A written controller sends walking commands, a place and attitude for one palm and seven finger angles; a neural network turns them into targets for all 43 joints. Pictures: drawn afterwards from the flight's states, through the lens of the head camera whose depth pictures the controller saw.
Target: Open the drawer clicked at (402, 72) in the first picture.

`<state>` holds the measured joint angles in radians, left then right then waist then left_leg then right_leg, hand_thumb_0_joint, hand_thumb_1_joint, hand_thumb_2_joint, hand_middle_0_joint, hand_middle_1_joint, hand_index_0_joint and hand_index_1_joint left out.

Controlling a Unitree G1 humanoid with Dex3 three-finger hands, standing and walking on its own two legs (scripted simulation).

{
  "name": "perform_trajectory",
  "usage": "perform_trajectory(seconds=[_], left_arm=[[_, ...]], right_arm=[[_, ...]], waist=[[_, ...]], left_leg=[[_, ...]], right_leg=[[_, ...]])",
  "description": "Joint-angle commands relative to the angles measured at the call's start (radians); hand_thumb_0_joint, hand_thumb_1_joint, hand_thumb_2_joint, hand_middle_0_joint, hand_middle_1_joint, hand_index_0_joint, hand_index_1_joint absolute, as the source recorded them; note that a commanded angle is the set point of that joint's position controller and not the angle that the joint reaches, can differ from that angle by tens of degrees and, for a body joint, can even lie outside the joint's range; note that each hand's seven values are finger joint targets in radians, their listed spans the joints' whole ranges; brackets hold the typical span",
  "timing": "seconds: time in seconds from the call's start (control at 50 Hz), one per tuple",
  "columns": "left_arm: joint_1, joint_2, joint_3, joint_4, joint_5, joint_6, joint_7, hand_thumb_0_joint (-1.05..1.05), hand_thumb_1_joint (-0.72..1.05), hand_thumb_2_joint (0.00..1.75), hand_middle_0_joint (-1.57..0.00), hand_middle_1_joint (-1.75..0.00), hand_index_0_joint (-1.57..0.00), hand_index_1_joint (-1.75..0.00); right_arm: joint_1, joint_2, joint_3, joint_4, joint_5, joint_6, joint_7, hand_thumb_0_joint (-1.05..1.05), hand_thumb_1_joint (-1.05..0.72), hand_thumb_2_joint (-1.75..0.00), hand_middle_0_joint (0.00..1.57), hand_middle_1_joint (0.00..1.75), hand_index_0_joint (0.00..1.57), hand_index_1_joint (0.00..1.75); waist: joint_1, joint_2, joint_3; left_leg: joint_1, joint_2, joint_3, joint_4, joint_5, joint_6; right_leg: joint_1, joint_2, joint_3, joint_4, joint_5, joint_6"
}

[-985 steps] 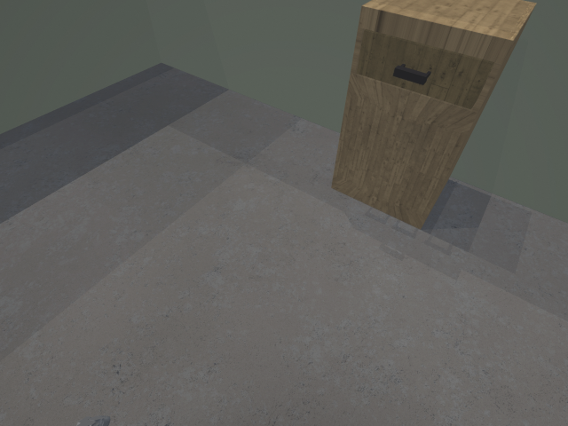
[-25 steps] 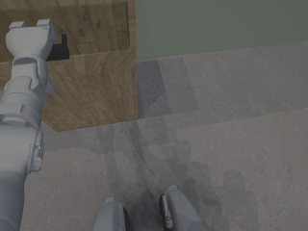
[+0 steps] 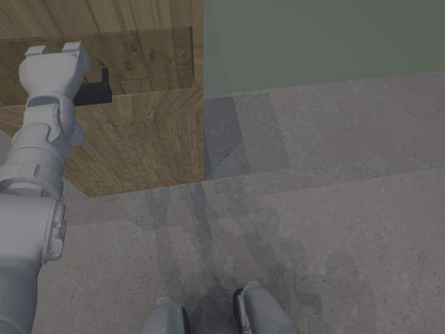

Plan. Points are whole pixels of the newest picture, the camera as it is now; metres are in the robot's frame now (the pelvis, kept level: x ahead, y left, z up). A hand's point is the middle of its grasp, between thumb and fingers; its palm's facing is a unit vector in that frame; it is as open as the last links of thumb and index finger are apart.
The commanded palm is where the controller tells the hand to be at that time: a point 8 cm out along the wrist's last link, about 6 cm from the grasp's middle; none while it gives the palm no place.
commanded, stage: lift the fingers back up to retry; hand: left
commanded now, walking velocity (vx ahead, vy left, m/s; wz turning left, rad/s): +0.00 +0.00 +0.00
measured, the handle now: (80, 85) +0.59 +0.21 +0.00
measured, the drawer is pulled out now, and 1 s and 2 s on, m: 0.00 0.00 0.00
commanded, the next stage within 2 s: re-aim the fingers above the handle in 0.42 s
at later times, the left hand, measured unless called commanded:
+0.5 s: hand (58, 88) +0.54 +0.21 +0.06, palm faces -0.08 -0.03 -1.00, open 13.8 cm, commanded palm +0.52 +0.21 +0.12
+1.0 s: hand (58, 86) +0.54 +0.21 +0.07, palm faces -0.05 -0.01 -1.00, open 13.8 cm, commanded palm +0.52 +0.21 +0.12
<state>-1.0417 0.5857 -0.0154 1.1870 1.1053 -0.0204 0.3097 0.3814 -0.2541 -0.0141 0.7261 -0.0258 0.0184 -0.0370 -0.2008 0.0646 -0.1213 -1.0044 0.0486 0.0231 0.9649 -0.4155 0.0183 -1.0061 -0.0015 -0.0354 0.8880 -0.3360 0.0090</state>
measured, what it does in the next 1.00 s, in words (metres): stands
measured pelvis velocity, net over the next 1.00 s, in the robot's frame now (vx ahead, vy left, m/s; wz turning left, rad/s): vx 0.03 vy -0.01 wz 0.00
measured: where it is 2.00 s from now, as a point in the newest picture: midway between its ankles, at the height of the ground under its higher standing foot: outside the picture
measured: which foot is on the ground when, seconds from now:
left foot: down 0.00-1.00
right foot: down 0.00-1.00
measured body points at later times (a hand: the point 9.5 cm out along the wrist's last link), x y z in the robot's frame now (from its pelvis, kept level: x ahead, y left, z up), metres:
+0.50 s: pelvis +0.05 +0.00 +0.03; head +0.15 +0.00 +0.47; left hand +0.54 +0.21 +0.12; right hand +0.06 -0.27 -0.10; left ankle +0.01 +0.11 -0.68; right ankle +0.04 -0.13 -0.68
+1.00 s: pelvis +0.03 -0.01 +0.03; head +0.14 -0.01 +0.47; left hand +0.53 +0.21 +0.12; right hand +0.03 -0.28 -0.10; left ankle +0.01 +0.11 -0.68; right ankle +0.04 -0.13 -0.68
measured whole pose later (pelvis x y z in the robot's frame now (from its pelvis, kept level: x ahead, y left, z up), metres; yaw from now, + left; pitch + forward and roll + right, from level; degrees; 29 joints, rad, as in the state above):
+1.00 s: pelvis +0.03 -0.01 +0.03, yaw +0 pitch +20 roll -1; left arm -0.90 0.51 -0.01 1.13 1.11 -0.04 0.31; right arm 0.36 -0.26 -0.06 0.74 -0.02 0.07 -0.02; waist -0.14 0.05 -0.13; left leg -0.72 0.04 0.04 0.76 -0.39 0.01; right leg -0.74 0.00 -0.02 0.71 -0.32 0.00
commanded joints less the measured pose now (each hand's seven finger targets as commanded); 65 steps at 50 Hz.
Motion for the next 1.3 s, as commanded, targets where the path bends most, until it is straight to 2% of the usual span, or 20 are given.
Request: perform_trajectory(seconds=[0.0,0.06,0.12,0.22,0.3,0.32,0.36,0.42,0.48,0.5,0.6,0.7,0.92,0.98,1.04,1.1,1.14,1.2,1.22,1.28], left_arm=[[-0.444,0.233,0.043,-0.236,-0.016,0.007,0.041,0.0,-0.5,0.3,-0.3,-1.2,-0.3,-1.2],[-0.39,0.172,0.012,-0.231,-0.017,0.021,0.031,0.0,-0.5,0.3,-0.3,-1.2,-0.3,-1.2],[-0.371,0.198,0.041,-0.264,-0.027,0.01,0.023,0.0,-0.5,0.3,-0.3,-1.2,-0.3,-1.2],[-0.326,0.151,0.021,-0.301,-0.026,0.007,0.02,0.0,-0.5,0.3,-0.3,-1.2,-0.3,-1.2],[-0.245,0.105,0.0,-0.252,-0.031,0.016,0.009,0.0,-0.5,0.3,-0.3,-1.2,-0.3,-1.2],[-0.238,0.137,0.028,-0.26,-0.027,0.014,0.008,0.0,-0.5,0.3,-0.3,-1.2,-0.3,-1.2],[-0.254,0.068,-0.021,-0.306,-0.028,-0.001,0.005,0.0,-0.5,0.3,-0.3,-1.2,-0.3,-1.2],[-0.244,0.133,0.04,-0.336,-0.026,-0.029,0.01,0.0,-0.5,0.3,-0.3,-1.2,-0.3,-1.2],[-0.279,0.143,0.047,-0.346,-0.017,-0.041,0.032,0.0,-0.5,0.3,-0.3,-1.2,-0.3,-1.2],[-0.283,0.162,0.059,-0.36,-0.011,-0.043,0.042,0.0,-0.5,0.3,-0.3,-1.2,-0.3,-1.2],[-0.286,0.133,0.043,-0.343,-0.005,-0.02,0.064,0.0,-0.5,0.3,-0.3,-1.2,-0.3,-1.2],[-0.301,0.059,-0.019,-0.312,-0.019,0.001,0.038,0.0,-0.5,0.3,-0.3,-1.2,-0.3,-1.2],[-0.291,0.216,0.076,-0.234,0.001,-0.018,0.045,0.0,-0.5,0.3,-0.3,-1.2,-0.3,-1.2],[-0.303,0.195,0.062,-0.252,0.0,-0.023,0.045,0.0,-0.5,0.3,-0.3,-1.2,-0.3,-1.2],[-0.311,0.197,0.048,-0.216,-0.003,-0.014,0.039,0.0,-0.5,0.3,-0.3,-1.2,-0.3,-1.2],[-0.373,0.213,0.047,-0.237,0.005,-0.032,0.035,0.0,-0.5,0.3,-0.3,-1.2,-0.3,-1.2],[-0.371,0.184,0.033,-0.259,0.002,-0.046,0.032,0.0,-0.5,0.3,-0.3,-1.2,-0.3,-1.2],[-0.369,0.136,0.004,-0.231,0.0,-0.048,0.035,0.0,-0.5,0.3,-0.3,-1.2,-0.3,-1.2],[-0.374,0.153,0.015,-0.205,-0.001,-0.039,0.039,0.0,-0.5,0.3,-0.3,-1.2,-0.3,-1.2],[-0.416,0.197,0.043,-0.205,0.003,-0.025,0.052,0.0,-0.5,0.3,-0.3,-1.2,-0.3,-1.2]], right_arm=[[0.213,-0.179,-0.067,-0.015,-0.003,0.003,-0.009,0.0,-0.9,-0.9,0.2,0.3,0.2,0.3],[0.205,-0.176,-0.073,-0.013,0.001,0.017,-0.002,0.0,-0.9,-0.9,0.2,0.3,0.2,0.3],[0.196,-0.178,-0.078,-0.012,0.002,0.028,-0.002,0.0,-0.9,-0.9,0.2,0.3,0.2,0.3],[0.178,-0.173,-0.088,-0.016,0.006,0.041,0.005,0.0,-0.9,-0.9,0.2,0.3,0.2,0.3],[0.165,-0.17,-0.092,-0.024,0.007,0.052,0.01,0.0,-0.9,-0.9,0.2,0.3,0.2,0.3],[0.165,-0.173,-0.093,-0.02,0.009,0.056,0.011,0.0,-0.9,-0.9,0.2,0.3,0.2,0.3],[0.156,-0.165,-0.101,-0.033,0.008,0.054,0.012,0.0,-0.9,-0.9,0.2,0.3,0.2,0.3],[0.15,-0.167,-0.103,-0.034,0.003,0.056,0.008,0.0,-0.9,-0.9,0.2,0.3,0.2,0.3],[0.14,-0.165,-0.102,-0.029,-0.002,0.055,0.007,0.0,-0.9,-0.9,0.2,0.3,0.2,0.3],[0.141,-0.164,-0.103,-0.029,-0.003,0.054,0.008,0.0,-0.9,-0.9,0.2,0.3,0.2,0.3],[0.139,-0.158,-0.106,-0.024,-0.007,0.05,0.014,0.0,-0.9,-0.9,0.2,0.3,0.2,0.3],[0.141,-0.159,-0.108,-0.02,0.0,0.049,0.015,0.0,-0.9,-0.9,0.2,0.3,0.2,0.3],[0.126,-0.173,-0.09,-0.025,0.002,0.041,-0.002,0.0,-0.9,-0.9,0.2,0.3,0.2,0.3],[0.133,-0.171,-0.095,-0.031,0.001,0.035,0.001,0.0,-0.9,-0.9,0.2,0.3,0.2,0.3],[0.139,-0.177,-0.091,-0.024,0.007,0.031,-0.004,0.0,-0.9,-0.9,0.2,0.3,0.2,0.3],[0.15,-0.179,-0.095,-0.018,0.007,0.021,-0.009,0.0,-0.9,-0.9,0.2,0.3,0.2,0.3],[0.158,-0.173,-0.097,-0.019,0.004,0.016,-0.008,0.0,-0.9,-0.9,0.2,0.3,0.2,0.3],[0.169,-0.171,-0.101,-0.011,0.004,0.013,-0.006,0.0,-0.9,-0.9,0.2,0.3,0.2,0.3],[0.17,-0.177,-0.098,-0.005,0.006,0.012,-0.004,0.0,-0.9,-0.9,0.2,0.3,0.2,0.3],[0.168,-0.185,-0.093,-0.005,0.001,0.011,-0.003,0.0,-0.9,-0.9,0.2,0.3,0.2,0.3]], waist=[[0.011,0.108,-0.572],[0.022,0.095,-0.512],[0.031,0.063,-0.494],[0.05,0.073,-0.455],[0.053,0.018,-0.424],[0.064,0.016,-0.419],[0.053,0.019,-0.431],[0.069,0.013,-0.456],[0.06,0.017,-0.44],[0.067,0.052,-0.466],[0.062,0.058,-0.503],[0.042,0.026,-0.466],[0.064,-0.008,-0.421],[0.061,0.003,-0.462],[0.045,-0.025,-0.413],[0.036,0.015,-0.432],[0.041,0.049,-0.462],[0.025,0.028,-0.447],[0.022,0.03,-0.404],[0.026,0.029,-0.431]], left_leg=[[0.484,-0.047,-0.042,-0.132,0.421,0.019],[0.514,-0.044,-0.037,-0.164,0.461,0.015],[0.531,-0.046,-0.029,-0.185,0.5,0.017],[0.595,-0.042,-0.029,-0.219,0.606,0.01],[0.577,-0.047,-0.008,-0.232,0.615,0.016],[0.574,-0.045,-0.009,-0.236,0.618,0.013],[0.607,-0.045,-0.009,-0.237,0.633,0.014],[0.617,-0.046,-0.012,-0.23,0.668,0.016],[0.603,-0.05,-0.009,-0.227,0.651,0.015],[0.612,-0.051,-0.011,-0.223,0.662,0.013],[0.626,-0.053,-0.01,-0.209,0.69,0.011],[0.63,-0.051,-0.013,-0.222,0.644,0.014],[0.488,-0.067,0.007,-0.247,0.438,0.02],[0.508,-0.066,0.008,-0.241,0.456,0.02],[0.472,-0.065,0.009,-0.25,0.391,0.022],[0.495,-0.063,0.004,-0.246,0.38,0.024],[0.53,-0.063,-0.001,-0.237,0.419,0.021],[0.537,-0.057,-0.01,-0.229,0.427,0.02],[0.522,-0.055,-0.015,-0.234,0.395,0.018],[0.511,-0.058,-0.013,-0.232,0.392,0.02]], right_leg=[[0.342,0.061,-0.009,-0.134,0.276,-0.026],[0.365,0.064,-0.014,-0.164,0.301,-0.028],[0.421,0.063,-0.009,-0.185,0.354,-0.027],[0.449,0.063,-0.016,-0.208,0.397,-0.029],[0.496,0.059,-0.007,-0.223,0.445,-0.026],[0.502,0.059,-0.007,-0.218,0.451,-0.028],[0.5,0.059,-0.006,-0.228,0.454,-0.026],[0.52,0.057,0.0,-0.218,0.476,-0.026],[0.514,0.055,0.001,-0.214,0.476,-0.028],[0.512,0.054,0.003,-0.204,0.477,-0.028],[0.516,0.053,0.002,-0.197,0.495,-0.026],[0.5,0.057,0.0,-0.22,0.463,-0.025],[0.536,0.048,0.015,-0.215,0.392,-0.028],[0.544,0.05,0.016,-0.215,0.403,-0.028],[0.524,0.049,0.016,-0.227,0.357,-0.023],[0.494,0.049,0.021,-0.227,0.328,-0.025],[0.48,0.052,0.016,-0.219,0.336,-0.03],[0.439,0.057,0.009,-0.219,0.316,-0.028],[0.408,0.058,0.005,-0.223,0.284,-0.03],[0.42,0.058,0.007,-0.216,0.284,-0.031]])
